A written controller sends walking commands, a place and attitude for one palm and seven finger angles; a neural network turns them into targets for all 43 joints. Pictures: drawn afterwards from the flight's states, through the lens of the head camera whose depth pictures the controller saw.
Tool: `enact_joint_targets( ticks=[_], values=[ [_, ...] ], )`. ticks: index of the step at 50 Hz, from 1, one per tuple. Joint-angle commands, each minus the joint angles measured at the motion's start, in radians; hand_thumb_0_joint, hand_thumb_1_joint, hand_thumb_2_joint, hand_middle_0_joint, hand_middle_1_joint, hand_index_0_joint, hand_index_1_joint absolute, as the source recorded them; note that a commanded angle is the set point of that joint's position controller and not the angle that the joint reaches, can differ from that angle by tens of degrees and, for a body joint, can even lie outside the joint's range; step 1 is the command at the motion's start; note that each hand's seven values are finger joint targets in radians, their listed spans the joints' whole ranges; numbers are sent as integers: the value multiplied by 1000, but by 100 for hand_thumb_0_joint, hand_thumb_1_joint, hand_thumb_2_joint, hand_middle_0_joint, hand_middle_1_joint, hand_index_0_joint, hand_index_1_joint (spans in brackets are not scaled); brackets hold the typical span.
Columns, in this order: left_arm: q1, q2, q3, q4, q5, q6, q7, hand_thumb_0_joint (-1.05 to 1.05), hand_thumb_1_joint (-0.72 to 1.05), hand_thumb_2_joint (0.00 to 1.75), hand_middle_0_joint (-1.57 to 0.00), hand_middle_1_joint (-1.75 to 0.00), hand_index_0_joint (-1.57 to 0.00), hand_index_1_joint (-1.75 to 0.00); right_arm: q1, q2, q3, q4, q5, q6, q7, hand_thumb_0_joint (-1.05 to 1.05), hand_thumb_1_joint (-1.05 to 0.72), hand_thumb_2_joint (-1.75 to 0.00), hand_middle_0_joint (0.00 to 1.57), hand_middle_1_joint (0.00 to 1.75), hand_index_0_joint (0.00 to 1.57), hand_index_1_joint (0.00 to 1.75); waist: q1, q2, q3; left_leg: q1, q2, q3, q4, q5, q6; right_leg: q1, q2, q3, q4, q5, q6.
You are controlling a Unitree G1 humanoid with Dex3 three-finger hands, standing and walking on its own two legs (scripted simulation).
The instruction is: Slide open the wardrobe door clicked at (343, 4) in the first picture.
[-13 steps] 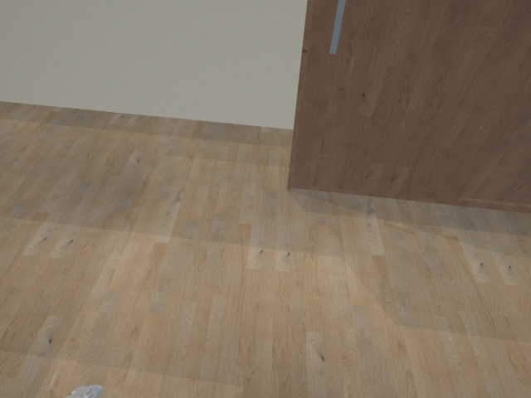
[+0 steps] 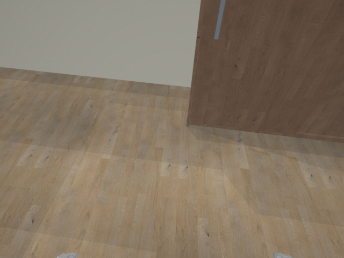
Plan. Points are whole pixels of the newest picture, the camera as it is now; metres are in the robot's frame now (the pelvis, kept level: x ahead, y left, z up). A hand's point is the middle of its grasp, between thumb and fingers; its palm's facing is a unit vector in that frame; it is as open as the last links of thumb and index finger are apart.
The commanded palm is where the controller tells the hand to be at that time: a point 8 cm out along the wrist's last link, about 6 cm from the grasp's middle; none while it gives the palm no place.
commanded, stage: stand and wait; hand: left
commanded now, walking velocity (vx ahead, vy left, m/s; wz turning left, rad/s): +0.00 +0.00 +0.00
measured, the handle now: (220, 13) +1.21 -0.17 +0.12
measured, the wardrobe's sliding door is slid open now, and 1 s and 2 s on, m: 0.00 0.00 0.00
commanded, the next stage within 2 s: look at it before walking up in 0.58 s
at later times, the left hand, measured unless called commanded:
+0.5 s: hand out of the picture +0.05 +0.24 -0.15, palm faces -0.02 -0.94 -0.34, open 7.4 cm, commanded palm none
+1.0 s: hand out of the picture +0.06 +0.23 -0.15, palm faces -0.01 -0.94 -0.33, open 7.4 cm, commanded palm none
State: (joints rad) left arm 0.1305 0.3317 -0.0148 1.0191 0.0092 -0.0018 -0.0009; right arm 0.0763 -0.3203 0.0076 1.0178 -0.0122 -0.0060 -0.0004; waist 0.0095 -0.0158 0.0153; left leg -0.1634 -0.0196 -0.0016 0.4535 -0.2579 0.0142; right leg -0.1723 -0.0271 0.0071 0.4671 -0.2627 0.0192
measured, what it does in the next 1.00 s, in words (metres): stands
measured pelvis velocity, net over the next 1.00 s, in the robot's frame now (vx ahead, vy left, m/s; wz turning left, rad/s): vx -0.01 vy -0.02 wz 0.00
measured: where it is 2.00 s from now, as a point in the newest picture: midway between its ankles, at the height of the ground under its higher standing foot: outside the picture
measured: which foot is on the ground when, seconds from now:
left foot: down 0.00-1.00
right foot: down 0.00-1.00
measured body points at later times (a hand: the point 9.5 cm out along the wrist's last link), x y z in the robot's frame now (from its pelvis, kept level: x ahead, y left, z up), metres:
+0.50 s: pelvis -0.01 -0.01 +0.00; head -0.02 -0.01 +0.45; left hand +0.06 +0.29 -0.13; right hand +0.06 -0.31 -0.13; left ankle -0.01 +0.11 -0.74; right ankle -0.01 -0.13 -0.74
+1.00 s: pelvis -0.01 -0.02 +0.01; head -0.01 -0.01 +0.45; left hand +0.06 +0.28 -0.13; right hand +0.07 -0.31 -0.13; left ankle -0.01 +0.11 -0.74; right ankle -0.01 -0.13 -0.74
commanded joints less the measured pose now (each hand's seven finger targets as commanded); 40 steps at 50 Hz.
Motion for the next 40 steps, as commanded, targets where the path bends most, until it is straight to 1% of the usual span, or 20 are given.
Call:
enact_joint_targets(
  ticks=[1,4,7,8,12,14,15,16,17,22,25,27,30,31,32,33,34,35,37,40],
  values=[
    [-46,209,52,-66,1,-23,16,0,90,90,-20,-30,-20,-30,-44,-215,-54,-54,-1,-28,-12,0,-90,-90,20,30,20,30,-11,19,-69,11,120,-91,-76,224,27,24,-92,81,-73,215,-49],
    [-44,209,52,-58,2,-22,15,0,90,90,-20,-30,-20,-30,-44,-214,-52,-44,0,-28,-12,0,-90,-90,20,30,20,30,-10,29,-54,4,120,-92,-89,192,25,19,-92,84,-85,186,-50],
    [-43,210,53,-49,2,-23,15,0,90,90,-20,-30,-20,-30,-35,-216,-51,-32,2,-27,-12,0,-90,-90,20,30,20,30,-10,21,-55,1,121,-100,-97,185,25,28,-90,86,-94,175,-51],
    [-41,211,51,-44,1,-23,14,0,90,90,-20,-30,-20,-30,-36,-216,-50,-27,2,-27,-11,0,-90,-90,20,30,20,30,-8,20,-51,0,122,-99,-102,165,24,23,-93,87,-101,154,-49],
    [-36,214,51,-31,0,-24,14,0,90,90,-20,-30,-20,-30,-25,-220,-48,-12,3,-27,-11,0,-90,-90,20,30,20,30,-9,20,-60,7,124,-101,-105,169,22,33,-95,91,-111,159,-52],
    [-38,215,50,-22,0,-24,14,0,90,90,-20,-30,-20,-30,-23,-221,-47,-3,3,-27,-11,0,-90,-90,20,30,20,30,-10,20,-45,2,124,-101,-114,161,20,27,-95,95,-115,155,-52],
    [-36,215,50,-19,0,-24,13,0,90,90,-20,-30,-20,-30,-21,-223,-47,2,3,-27,-11,0,-90,-90,20,30,20,30,-9,17,-53,6,125,-102,-116,157,20,30,-94,93,-117,149,-51],
    [-37,216,50,-17,-1,-24,13,0,90,90,-20,-30,-20,-30,-19,-224,-47,6,3,-28,-11,0,-90,-90,20,30,20,30,-8,31,-48,2,126,-102,-119,157,20,32,-95,94,-119,148,-51],
    [-35,218,50,-16,0,-24,14,0,90,90,-20,-30,-20,-30,-20,-224,-46,6,4,-27,-10,0,-90,-90,20,30,20,30,-7,19,-45,1,127,-105,-119,154,21,31,-94,93,-122,143,-52],
    [-37,218,49,-7,1,-22,12,0,90,90,-20,-30,-20,-30,-11,-228,-44,18,4,-25,-9,0,-90,-90,20,30,20,30,-7,18,-18,-14,125,-111,-138,93,19,7,-90,103,-142,63,-50],
    [-40,218,49,-3,2,-21,11,0,90,90,-20,-30,-20,-30,-9,-229,-44,24,2,-26,-8,0,-90,-90,20,30,20,30,-7,17,-11,-21,126,-113,-148,77,18,2,-90,103,-146,43,-49],
    [-34,219,51,-4,2,-23,11,0,90,90,-20,-30,-20,-30,-6,-227,-44,25,3,-26,-8,0,-90,-90,20,30,20,30,-5,11,-26,-15,125,-112,-139,88,19,9,-93,107,-150,49,-51],
    [-43,220,50,-2,1,-25,11,0,90,90,-20,-30,-20,-30,-4,-227,-42,28,3,-27,-8,0,-90,-90,20,30,20,30,-9,3,-24,-10,125,-108,-136,111,15,6,-94,109,-150,72,-51],
    [-38,217,50,-3,1,-25,11,0,90,90,-20,-30,-20,-30,-3,-226,-44,28,3,-28,-8,0,-90,-90,20,30,20,30,-9,13,-34,-1,126,-109,-136,119,16,8,-95,107,-148,80,-52],
    [-40,220,50,-4,2,-25,11,0,90,90,-20,-30,-20,-30,-1,-227,-43,27,4,-27,-8,0,-90,-90,20,30,20,30,-9,9,-37,0,128,-109,-133,125,15,11,-94,105,-146,88,-52],
    [-41,218,50,-4,2,-25,12,0,90,90,-20,-30,-20,-30,-2,-225,-43,29,3,-28,-8,0,-90,-90,20,30,20,30,-8,16,-33,-5,129,-108,-138,126,15,15,-95,103,-145,94,-51],
    [-39,217,50,-4,1,-26,12,0,90,90,-20,-30,-20,-30,-4,-225,-42,29,3,-28,-8,0,-90,-90,20,30,20,30,-7,9,-38,2,129,-108,-135,136,15,15,-94,103,-143,105,-51],
    [-41,217,50,-3,1,-26,12,0,90,90,-20,-30,-20,-30,-5,-224,-43,30,3,-28,-8,0,-90,-90,20,30,20,30,-8,13,-28,-3,130,-107,-140,126,15,12,-95,104,-148,96,-50],
    [-38,219,51,-4,2,-27,12,0,90,90,-20,-30,-20,-30,-2,-224,-43,29,4,-27,-8,0,-90,-90,20,30,20,30,-9,7,-46,6,128,-107,-129,150,13,23,-96,105,-145,123,-53],
    [-45,217,50,-3,1,-27,12,0,90,90,-20,-30,-20,-30,-7,-224,-42,30,4,-28,-9,0,-90,-90,20,30,20,30,-8,18,-30,1,130,-107,-138,146,12,20,-93,103,-145,123,-50]
  ],
)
